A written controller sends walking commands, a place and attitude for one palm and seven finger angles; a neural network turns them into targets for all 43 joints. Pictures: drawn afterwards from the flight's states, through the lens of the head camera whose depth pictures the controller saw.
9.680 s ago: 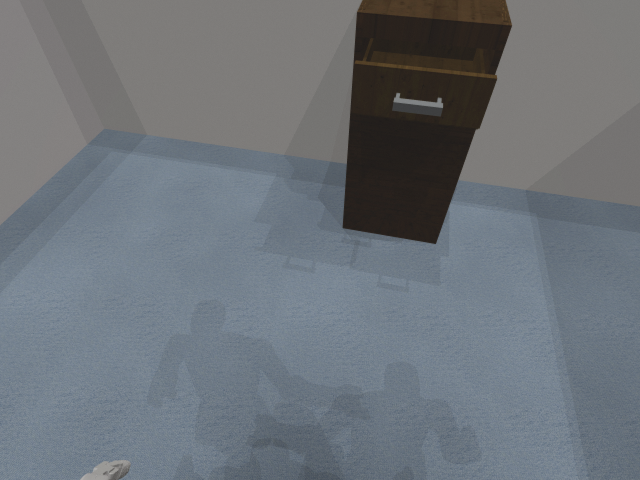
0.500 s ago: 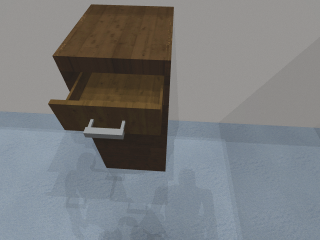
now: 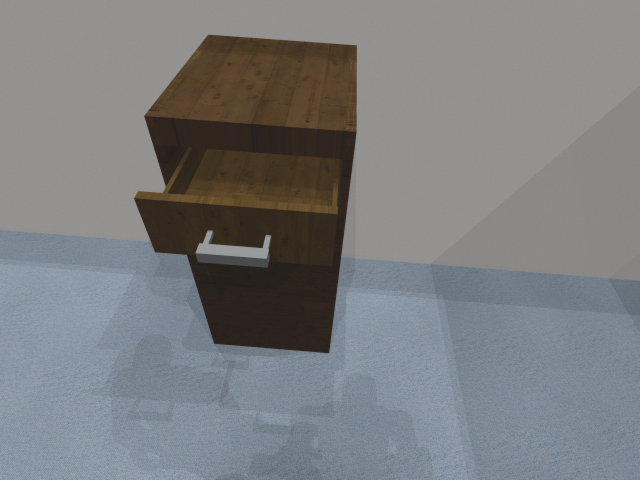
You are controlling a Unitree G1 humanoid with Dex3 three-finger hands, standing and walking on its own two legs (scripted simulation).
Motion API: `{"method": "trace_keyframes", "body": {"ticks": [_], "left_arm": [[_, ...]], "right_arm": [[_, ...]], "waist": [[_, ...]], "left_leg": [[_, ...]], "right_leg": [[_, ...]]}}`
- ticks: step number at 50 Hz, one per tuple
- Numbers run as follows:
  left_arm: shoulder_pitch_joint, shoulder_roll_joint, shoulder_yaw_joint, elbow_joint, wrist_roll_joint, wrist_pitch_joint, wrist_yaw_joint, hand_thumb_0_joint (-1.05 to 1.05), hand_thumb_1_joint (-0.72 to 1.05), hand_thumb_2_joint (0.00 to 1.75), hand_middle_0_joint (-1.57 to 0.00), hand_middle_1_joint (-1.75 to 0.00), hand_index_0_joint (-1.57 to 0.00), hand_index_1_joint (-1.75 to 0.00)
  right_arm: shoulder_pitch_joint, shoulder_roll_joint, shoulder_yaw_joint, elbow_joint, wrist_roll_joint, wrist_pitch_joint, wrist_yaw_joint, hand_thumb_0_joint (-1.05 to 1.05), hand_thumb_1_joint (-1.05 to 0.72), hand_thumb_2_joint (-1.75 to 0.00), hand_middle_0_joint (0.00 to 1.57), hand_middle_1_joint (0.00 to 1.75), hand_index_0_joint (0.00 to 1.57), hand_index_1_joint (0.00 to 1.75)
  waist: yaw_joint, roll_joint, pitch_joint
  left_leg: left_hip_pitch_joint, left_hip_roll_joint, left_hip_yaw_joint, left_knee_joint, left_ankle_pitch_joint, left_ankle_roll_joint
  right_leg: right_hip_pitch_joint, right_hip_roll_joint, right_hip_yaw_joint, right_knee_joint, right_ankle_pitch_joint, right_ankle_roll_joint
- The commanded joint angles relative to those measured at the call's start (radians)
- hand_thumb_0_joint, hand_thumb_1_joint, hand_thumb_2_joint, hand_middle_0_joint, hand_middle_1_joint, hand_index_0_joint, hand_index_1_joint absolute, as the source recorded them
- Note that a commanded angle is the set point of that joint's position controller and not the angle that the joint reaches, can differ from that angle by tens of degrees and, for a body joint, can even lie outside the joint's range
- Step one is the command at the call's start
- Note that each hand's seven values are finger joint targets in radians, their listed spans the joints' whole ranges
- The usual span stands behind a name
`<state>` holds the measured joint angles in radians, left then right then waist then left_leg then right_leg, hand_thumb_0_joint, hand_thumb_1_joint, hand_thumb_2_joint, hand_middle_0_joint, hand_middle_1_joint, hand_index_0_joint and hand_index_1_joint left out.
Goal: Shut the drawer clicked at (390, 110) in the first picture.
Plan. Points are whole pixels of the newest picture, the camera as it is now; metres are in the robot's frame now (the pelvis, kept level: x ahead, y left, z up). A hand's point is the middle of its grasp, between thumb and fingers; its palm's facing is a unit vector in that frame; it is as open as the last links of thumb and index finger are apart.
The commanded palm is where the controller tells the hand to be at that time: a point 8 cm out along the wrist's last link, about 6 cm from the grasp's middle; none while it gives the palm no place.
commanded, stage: come to a stop and stand still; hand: left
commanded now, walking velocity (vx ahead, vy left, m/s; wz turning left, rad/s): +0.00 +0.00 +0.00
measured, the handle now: (236, 246) +0.50 +0.18 -0.04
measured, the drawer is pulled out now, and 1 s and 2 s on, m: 0.16 0.16 0.16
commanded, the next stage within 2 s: look again from close up in 0.44 s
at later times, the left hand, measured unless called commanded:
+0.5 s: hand out of the picture -0.08 +0.16 -0.17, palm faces +0.05 -0.99 -0.15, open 7.4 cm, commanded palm none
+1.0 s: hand out of the picture -0.01 +0.15 -0.17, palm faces +0.04 -0.99 -0.14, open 7.4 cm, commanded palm none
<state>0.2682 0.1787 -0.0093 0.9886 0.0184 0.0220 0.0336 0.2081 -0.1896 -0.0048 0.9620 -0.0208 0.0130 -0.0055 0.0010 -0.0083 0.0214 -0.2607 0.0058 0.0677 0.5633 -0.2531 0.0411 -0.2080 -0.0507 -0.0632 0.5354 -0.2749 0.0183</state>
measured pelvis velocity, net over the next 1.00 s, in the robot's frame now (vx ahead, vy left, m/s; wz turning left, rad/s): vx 0.01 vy -0.01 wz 0.01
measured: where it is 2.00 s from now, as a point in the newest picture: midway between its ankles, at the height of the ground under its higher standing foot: outside the picture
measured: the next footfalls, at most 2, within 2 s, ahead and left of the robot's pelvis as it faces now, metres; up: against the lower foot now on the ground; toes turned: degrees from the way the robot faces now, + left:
none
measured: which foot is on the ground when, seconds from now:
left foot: down 0.00-1.00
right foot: down 0.00-1.00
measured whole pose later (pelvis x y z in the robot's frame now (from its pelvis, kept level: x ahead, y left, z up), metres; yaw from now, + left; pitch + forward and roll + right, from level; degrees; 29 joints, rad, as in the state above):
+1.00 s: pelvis +0.01 -0.01 +0.01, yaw +1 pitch -1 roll +0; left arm 0.33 0.12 -0.02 1.09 0.01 -0.02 0.03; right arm 0.29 -0.13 0.01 1.12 -0.01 -0.01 -0.02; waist -0.01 -0.01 0.02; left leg -0.25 -0.01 0.06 0.46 -0.20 0.03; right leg -0.21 -0.02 0.00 0.47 -0.24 0.02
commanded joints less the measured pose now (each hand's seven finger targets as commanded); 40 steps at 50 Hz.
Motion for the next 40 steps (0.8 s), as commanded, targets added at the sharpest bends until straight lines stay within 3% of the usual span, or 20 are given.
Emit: {"method": "trace_keyframes", "body": {"ticks": [1,4,8,12,16,22,24,40], "left_arm": [[0.07,0.099,0.02,-0.037,0.006,-0.021,-0.001,0.0,0.9,0.9,-0.2,-0.3,-0.2,-0.3],[0.107,0.088,0.017,-0.023,0.006,-0.025,-0.004,0.0,0.9,0.9,-0.2,-0.3,-0.2,-0.3],[0.129,0.078,0.014,-0.004,0.006,-0.031,-0.005,0.0,0.9,0.9,-0.2,-0.3,-0.2,-0.3],[0.154,0.07,0.012,0.021,0.005,-0.034,-0.004,0.0,0.9,0.9,-0.2,-0.3,-0.2,-0.3],[0.176,0.06,0.008,0.051,0.003,-0.04,-0.003,0.0,0.9,0.9,-0.2,-0.3,-0.2,-0.3],[0.193,0.038,0.007,0.079,0.001,-0.042,0.001,0.0,0.9,0.9,-0.2,-0.3,-0.2,-0.3],[0.202,0.031,0.007,0.086,0.002,-0.043,0.001,0.0,0.9,0.9,-0.2,-0.3,-0.2,-0.3],[0.164,0.017,0.01,0.082,-0.002,-0.055,0.005,0.0,0.9,0.9,-0.2,-0.3,-0.2,-0.3]], "right_arm": [[0.049,-0.13,-0.028,-0.046,-0.002,-0.014,-0.002,0.0,-0.9,-0.9,0.2,0.3,0.2,0.3],[0.054,-0.132,-0.026,-0.038,-0.001,-0.014,-0.002,0.0,-0.9,-0.9,0.2,0.3,0.2,0.3],[0.084,-0.123,-0.024,-0.014,0.0,-0.017,-0.004,0.0,-0.9,-0.9,0.2,0.3,0.2,0.3],[0.105,-0.112,-0.02,0.02,0.003,-0.017,-0.005,0.0,-0.9,-0.9,0.2,0.3,0.2,0.3],[0.124,-0.094,-0.017,0.053,0.006,-0.018,-0.006,0.0,-0.9,-0.9,0.2,0.3,0.2,0.3],[0.15,-0.077,-0.015,0.09,0.007,-0.023,-0.01,0.0,-0.9,-0.9,0.2,0.3,0.2,0.3],[0.149,-0.071,-0.016,0.095,0.007,-0.022,-0.01,0.0,-0.9,-0.9,0.2,0.3,0.2,0.3],[0.156,-0.023,-0.01,0.125,0.01,-0.037,-0.014,0.0,-0.9,-0.9,0.2,0.3,0.2,0.3]], "waist": [[-0.004,0.074,0.072],[0.003,0.066,0.058],[-0.002,0.009,0.062],[-0.002,0.042,0.072],[-0.002,0.0,0.075],[0.0,0.031,0.075],[0.004,0.013,0.083],[-0.001,-0.006,0.054]], "left_leg": [[-0.1,0.113,-0.183,-0.295,-0.288,0.016],[-0.115,0.115,-0.192,-0.31,-0.322,0.02],[-0.101,0.106,-0.191,-0.3,-0.284,0.018],[-0.104,0.104,-0.195,-0.307,-0.296,0.016],[-0.089,0.092,-0.185,-0.285,-0.247,0.013],[-0.092,0.1,-0.191,-0.294,-0.256,0.012],[-0.115,0.098,-0.191,-0.293,-0.269,0.013],[-0.04,0.079,-0.138,-0.223,-0.064,0.0]], "right_leg": [[-0.048,-0.019,0.047,-0.116,-0.113,-0.039],[-0.038,-0.015,0.049,-0.119,-0.117,-0.037],[-0.06,-0.022,0.075,-0.142,-0.131,-0.039],[-0.075,-0.022,0.088,-0.152,-0.147,-0.041],[-0.089,-0.029,0.116,-0.172,-0.155,-0.045],[-0.09,-0.023,0.117,-0.154,-0.129,-0.045],[-0.082,-0.021,0.124,-0.151,-0.136,-0.046],[-0.069,-0.04,0.147,-0.167,-0.016,-0.054]]}}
